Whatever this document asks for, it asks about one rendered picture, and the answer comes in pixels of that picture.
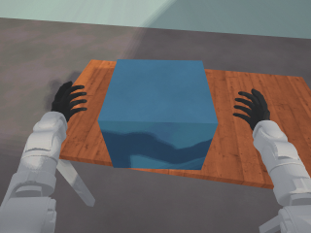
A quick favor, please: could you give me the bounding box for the robot right forearm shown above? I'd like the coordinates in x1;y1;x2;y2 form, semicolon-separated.
252;119;311;207

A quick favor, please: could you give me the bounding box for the robot left forearm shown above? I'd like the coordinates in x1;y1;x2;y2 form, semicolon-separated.
0;111;68;218

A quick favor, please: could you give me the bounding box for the carton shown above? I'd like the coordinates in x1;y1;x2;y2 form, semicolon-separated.
97;59;219;170

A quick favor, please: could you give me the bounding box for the left robot upper arm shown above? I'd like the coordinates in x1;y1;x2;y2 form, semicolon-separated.
0;196;57;233

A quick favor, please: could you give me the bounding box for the robot right hand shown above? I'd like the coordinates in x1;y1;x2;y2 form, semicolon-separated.
233;88;270;131

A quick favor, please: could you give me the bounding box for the right robot upper arm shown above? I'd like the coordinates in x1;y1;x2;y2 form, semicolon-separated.
278;205;311;233

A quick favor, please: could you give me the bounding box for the robot left hand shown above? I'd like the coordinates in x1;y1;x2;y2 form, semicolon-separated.
51;81;87;122

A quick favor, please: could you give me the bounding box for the table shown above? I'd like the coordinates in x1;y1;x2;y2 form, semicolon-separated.
56;59;311;233

